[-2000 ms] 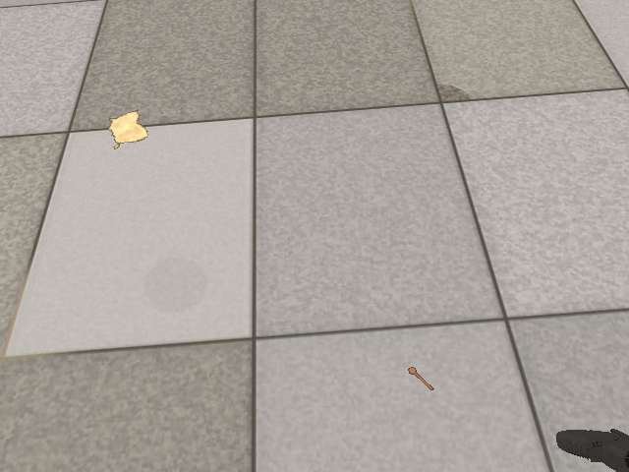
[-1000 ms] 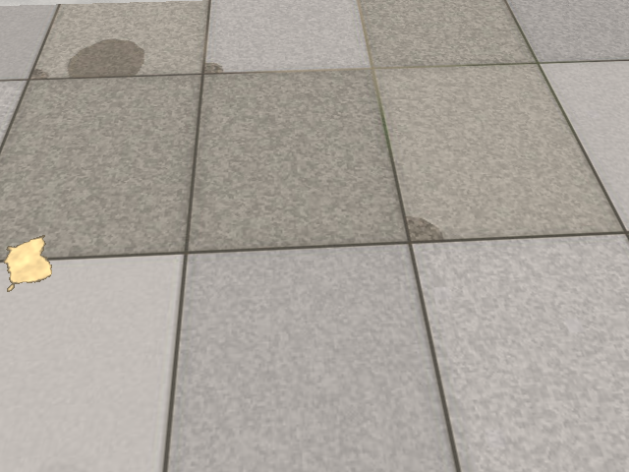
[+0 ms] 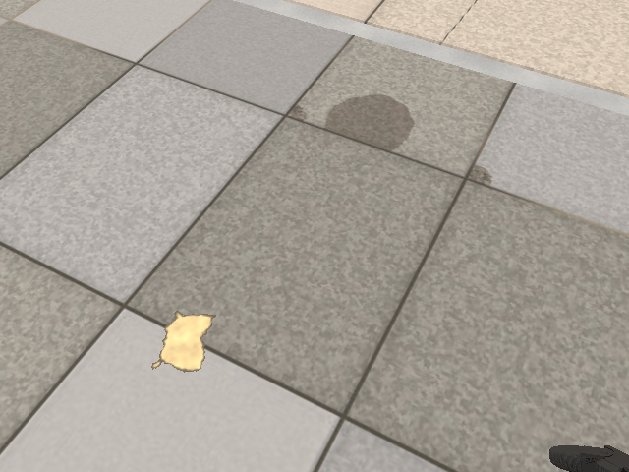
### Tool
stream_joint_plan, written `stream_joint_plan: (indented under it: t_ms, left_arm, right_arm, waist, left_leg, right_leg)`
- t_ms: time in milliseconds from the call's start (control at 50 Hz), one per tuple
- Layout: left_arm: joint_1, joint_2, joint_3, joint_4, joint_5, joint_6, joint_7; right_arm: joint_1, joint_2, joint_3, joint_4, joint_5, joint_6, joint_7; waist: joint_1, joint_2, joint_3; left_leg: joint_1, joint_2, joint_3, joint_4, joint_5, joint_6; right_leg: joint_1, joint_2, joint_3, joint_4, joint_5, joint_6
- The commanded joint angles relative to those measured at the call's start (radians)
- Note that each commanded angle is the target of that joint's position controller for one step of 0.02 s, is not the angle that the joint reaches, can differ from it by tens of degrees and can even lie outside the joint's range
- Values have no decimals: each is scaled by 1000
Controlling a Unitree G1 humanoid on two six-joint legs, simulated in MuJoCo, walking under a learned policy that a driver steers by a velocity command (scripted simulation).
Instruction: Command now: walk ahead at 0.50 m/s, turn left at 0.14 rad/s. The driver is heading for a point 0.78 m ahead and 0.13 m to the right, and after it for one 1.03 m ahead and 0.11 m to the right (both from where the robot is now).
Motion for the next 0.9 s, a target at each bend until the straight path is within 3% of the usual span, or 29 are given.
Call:
stream_joint_plan:
  t_ms: [20, 40, 60, 80, 100, 120, 140, 160, 180, 200, 220, 260, 300, 340, 420, 520, 580, 600, 620, 640, 660, 680, 700, 720, 740, 760, 800, 840, 900]
  left_arm:
    - [-16, 191, 41, -37, -12, 1, 6]
    - [-19, 199, 42, -31, -14, 7, 8]
    - [-34, 207, 43, -28, -17, 12, 11]
    - [-35, 195, 37, -26, -16, 16, 14]
    - [-37, 158, 19, -37, 0, 14, 17]
    - [45, 54, -18, -77, 21, -3, 12]
    - [30, 86, -14, -62, 13, -22, 7]
    - [-44, 160, 9, -86, -16, -31, 0]
    - [-103, 156, 7, -100, -20, -33, 0]
    - [-124, 145, 8, -99, -4, -30, 4]
    - [-108, 137, 12, -92, 6, -19, 6]
    - [-75, 98, 5, -76, 9, 2, 6]
    - [-112, 85, 3, -88, 15, 15, 11]
    - [-185, 77, -1, -109, 22, 14, 11]
    - [-325, 50, -16, -141, 15, -1, -6]
    - [-438, 66, -18, -189, 7, -11, -32]
    - [-382, 99, -6, -182, 10, -17, -39]
    - [-288, 124, 9, -155, 12, -18, -35]
    - [-130, 174, 34, -108, 16, -17, -25]
    - [12, 269, 57, -88, 33, -14, -16]
    - [61, 260, 56, -67, 15, -8, -21]
    - [32, 183, 31, -71, 2, -7, -19]
    - [-44, 160, 23, -83, 4, -6, -14]
    - [-107, 139, 17, -94, 14, -6, -12]
    - [-148, 111, 9, -100, 25, -9, -14]
    - [-168, 95, 4, -101, 35, -12, -15]
    - [-171, 99, 7, -90, 27, -23, -15]
    - [-156, 125, 14, -73, 23, -27, -8]
    - [-116, 142, 19, -52, 17, -20, 5]
  right_arm:
    - [-95, -73, -16, -98, 5, -20, 10]
    - [-81, -85, -22, -97, 4, -21, 11]
    - [-21, -104, -33, -82, -1, -21, 10]
    - [103, -140, -55, -41, -7, -19, 5]
    - [265, -194, -79, 0, -11, -14, -6]
    - [365, -306, -101, 12, -28, -7, -16]
    - [383, -244, -83, 16, -13, -7, -12]
    - [315, -197, -62, 15, -10, -11, -8]
    - [249, -166, -52, 9, -9, -14, -6]
    - [194, -138, -43, 9, -14, -17, -2]
    - [157, -113, -36, 7, -21, -24, 1]
    - [134, -112, -39, 16, -21, -37, 2]
    - [147, -130, -45, 38, -18, -49, -2]
    - [176, -141, -48, 62, -17, -50, -11]
    - [237, -169, -53, 103, -9, -42, -24]
    - [316, -185, -60, 167, 2, -21, -30]
    - [307, -201, -66, 183, 3, -4, -38]
    - [288, -203, -65, 183, 3, 3, -40]
    - [292, -177, -53, 178, -5, 7, -44]
    - [371, -98, -24, 146, -19, -4, -40]
    - [426, -37, -4, 161, -17, -25, -34]
    - [329, -142, -30, 149, 9, -42, -26]
    - [244, -165, -36, 121, 25, -52, -24]
    - [197, -159, -36, 112, 15, -55, -28]
    - [190, -150, -40, 113, 3, -50, -31]
    - [214, -133, -40, 120, -1, -40, -31]
    - [238, -94, -34, 130, -3, -20, -33]
    - [182, -86, -31, 110, -11, -12, -36]
    - [75, -69, -23, 83, -17, -20, -31]
  waist:
    - [-36, -126, 24]
    - [-55, -132, 16]
    - [-101, -133, -18]
    - [-165, -117, -95]
    - [-237, -83, -205]
    - [-219, 159, -349]
    - [-230, 189, -419]
    - [-219, 128, -261]
    - [-193, 83, -162]
    - [-162, 43, -93]
    - [-126, 58, -66]
    - [-91, 63, -59]
    - [-85, 42, -33]
    - [-103, 18, -10]
    - [-153, 12, 22]
    - [-180, 12, 51]
    - [-135, 39, 8]
    - [-80, 43, -51]
    - [-13, 24, -162]
    - [-8, -132, -334]
    - [-18, -308, -429]
    - [10, -225, -326]
    - [-8, -179, -192]
    - [-33, -116, -116]
    - [-66, -109, -69]
    - [-95, -129, -66]
    - [-119, -128, -56]
    - [-117, -111, -23]
    - [-87, -93, 3]
  left_leg:
    - [52, -27, 32, -75, -9, 27]
    - [90, -39, 41, -98, -35, 43]
    - [192, -64, 64, -134, -35, 63]
    - [380, -92, 88, -161, -19, 90]
    - [639, -20, 10, -131, -7, 129]
    - [1004, 252, -439, -170, -136, 282]
    - [1016, 311, -696, -310, -245, 327]
    - [898, 277, -567, -330, -291, 283]
    - [760, 232, -436, -350, -242, 256]
    - [635, 191, -347, -383, -168, 241]
    - [543, 158, -285, -417, -97, 228]
    - [455, 136, -219, -470, -16, 238]
    - [434, 130, -162, -499, 50, 247]
    - [450, 122, -119, -511, 84, 240]
    - [464, 96, -43, -521, 63, 203]
    - [620, 161, -57, -459, 88, 188]
    - [694, 176, -57, -357, 305, 159]
    - [687, 145, -28, -244, 471, 140]
    - [604, 91, 13, -49, 487, 109]
    - [270, -9, 61, 317, 181, 48]
    - [0, -151, -21, 557, -514, 10]
    - [-117, -96, -99, 652, -517, 25]
    - [-160, -44, -64, 638, -423, 36]
    - [-132, -1, -38, 588, -335, 35]
    - [-82, 31, -38, 534, -277, 31]
    - [-20, 48, -44, 508, -244, 26]
    - [18, 59, -33, 456, -220, 8]
    - [-26, 67, -25, 370, -146, -15]
    - [-36, 57, -9, 170, 30, -27]
  right_leg:
    - [-8, -283, 145, -51, 363, -162]
    - [12, -290, 139, -19, 427, -152]
    - [12, -278, 113, 56, 563, -134]
    - [-22, -238, 71, 205, 685, -110]
    - [-164, -193, 32, 429, 577, -71]
    - [-557, -47, -5, 836, 116, 3]
    - [-691, -9, 143, 992, -311, -1]
    - [-781, -69, 161, 1050, -263, -15]
    - [-778, -113, 134, 1014, -172, -23]
    - [-744, -141, 124, 954, -102, -17]
    - [-680, -168, 134, 904, -47, -11]
    - [-608, -173, 128, 866, 9, 9]
    - [-638, -175, 127, 794, 82, 28]
    - [-674, -174, 128, 672, 189, 39]
    - [-624, -132, 95, 423, 377, 34]
    - [-647, -104, 100, 292, 327, -6]
    - [-543, -67, 69, 258, 209, -48]
    - [-403, -33, 34, 235, 204, -71]
    - [-160, -45, 45, 253, 235, -106]
    - [244, -285, 375, 288, 215, -228]
    - [422, -410, 757, 137, 9, -325]
    - [361, -382, 725, 83, -119, -281]
    - [223, -354, 594, 55, -89, -245]
    - [84, -320, 499, 27, -4, -230]
    - [-26, -288, 429, -4, 85, -223]
    - [-90, -266, 386, -32, 134, -220]
    - [-154, -253, 318, -78, 205, -235]
    - [-173, -249, 265, -111, 267, -245]
    - [-164, -211, 192, -123, 312, -217]
Velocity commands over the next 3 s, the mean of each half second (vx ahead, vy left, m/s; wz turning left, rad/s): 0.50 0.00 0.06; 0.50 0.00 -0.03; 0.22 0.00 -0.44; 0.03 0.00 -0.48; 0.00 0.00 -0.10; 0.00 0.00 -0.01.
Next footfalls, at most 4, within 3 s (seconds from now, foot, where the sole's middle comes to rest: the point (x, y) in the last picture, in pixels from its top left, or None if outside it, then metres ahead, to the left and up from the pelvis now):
0.10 left None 0.22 0.13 -0.78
0.62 right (408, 446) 0.53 -0.10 -0.78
1.12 left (310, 315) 0.82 0.14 -0.78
1.58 right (416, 350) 0.76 -0.12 -0.78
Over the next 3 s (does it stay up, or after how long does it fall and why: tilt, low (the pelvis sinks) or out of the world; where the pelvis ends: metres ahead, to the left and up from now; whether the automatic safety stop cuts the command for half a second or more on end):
stays up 0.79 0.01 0.00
